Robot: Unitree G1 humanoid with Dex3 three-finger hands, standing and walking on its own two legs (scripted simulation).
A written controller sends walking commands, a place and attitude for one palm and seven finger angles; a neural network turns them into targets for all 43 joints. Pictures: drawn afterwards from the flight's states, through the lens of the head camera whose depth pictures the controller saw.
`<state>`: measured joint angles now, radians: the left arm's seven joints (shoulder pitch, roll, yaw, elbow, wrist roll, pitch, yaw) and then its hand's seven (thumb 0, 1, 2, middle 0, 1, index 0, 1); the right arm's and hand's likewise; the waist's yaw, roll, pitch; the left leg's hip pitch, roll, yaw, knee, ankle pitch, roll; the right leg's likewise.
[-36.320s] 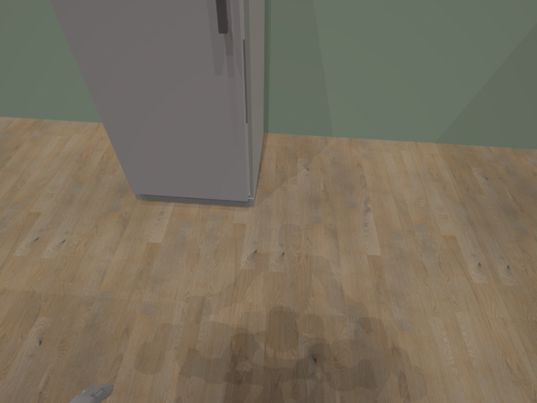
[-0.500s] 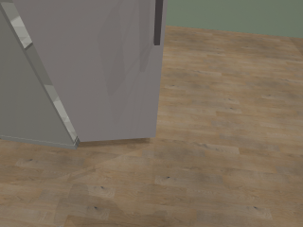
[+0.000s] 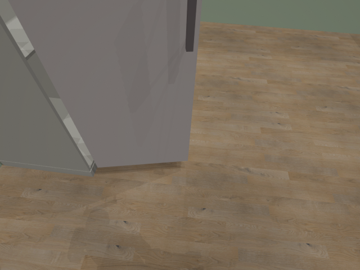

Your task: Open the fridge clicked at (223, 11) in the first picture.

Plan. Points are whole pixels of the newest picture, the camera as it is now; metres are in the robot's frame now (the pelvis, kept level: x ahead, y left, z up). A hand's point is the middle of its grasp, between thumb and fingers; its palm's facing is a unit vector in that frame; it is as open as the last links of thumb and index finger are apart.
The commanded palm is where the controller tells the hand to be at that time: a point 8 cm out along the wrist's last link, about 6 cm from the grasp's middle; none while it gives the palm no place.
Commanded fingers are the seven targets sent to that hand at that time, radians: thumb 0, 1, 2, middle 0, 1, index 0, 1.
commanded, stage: look to check the result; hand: right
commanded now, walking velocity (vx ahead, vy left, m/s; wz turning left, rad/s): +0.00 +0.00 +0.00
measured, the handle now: out of the picture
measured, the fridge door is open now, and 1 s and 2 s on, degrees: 77 77 77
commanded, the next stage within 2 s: stand and wait in 0.20 s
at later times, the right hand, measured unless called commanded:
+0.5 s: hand out of the picture +0.10 -0.24 -0.16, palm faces -0.04 +0.94 -0.33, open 7.4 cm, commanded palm none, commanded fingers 0.00 -0.90 -0.90 0.20 0.30 0.20 0.30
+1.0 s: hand out of the picture +0.09 -0.23 -0.16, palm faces -0.05 +0.94 -0.33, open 7.4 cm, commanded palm none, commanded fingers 0.00 -0.90 -0.90 0.20 0.30 0.20 0.30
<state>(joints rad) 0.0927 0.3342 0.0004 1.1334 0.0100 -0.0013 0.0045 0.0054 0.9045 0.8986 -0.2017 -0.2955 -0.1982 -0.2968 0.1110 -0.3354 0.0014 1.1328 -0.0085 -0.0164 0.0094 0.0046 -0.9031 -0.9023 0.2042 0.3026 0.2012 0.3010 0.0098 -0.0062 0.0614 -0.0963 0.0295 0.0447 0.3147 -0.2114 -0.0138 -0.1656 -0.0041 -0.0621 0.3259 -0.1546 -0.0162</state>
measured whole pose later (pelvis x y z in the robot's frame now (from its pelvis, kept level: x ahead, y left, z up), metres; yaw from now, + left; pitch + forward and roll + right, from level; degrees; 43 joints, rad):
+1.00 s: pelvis +0.02 +0.01 +0.00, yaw +1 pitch -1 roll +0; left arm 0.10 0.32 0.00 1.14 0.01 0.00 0.01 0.01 0.90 0.90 -0.20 -0.30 -0.20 -0.30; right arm 0.11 -0.33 0.00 1.13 -0.01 -0.02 0.00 0.00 -0.90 -0.90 0.20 0.30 0.20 0.30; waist 0.01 0.00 0.05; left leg -0.05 0.02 0.04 0.28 -0.22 0.00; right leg -0.12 -0.02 -0.07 0.30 -0.17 0.00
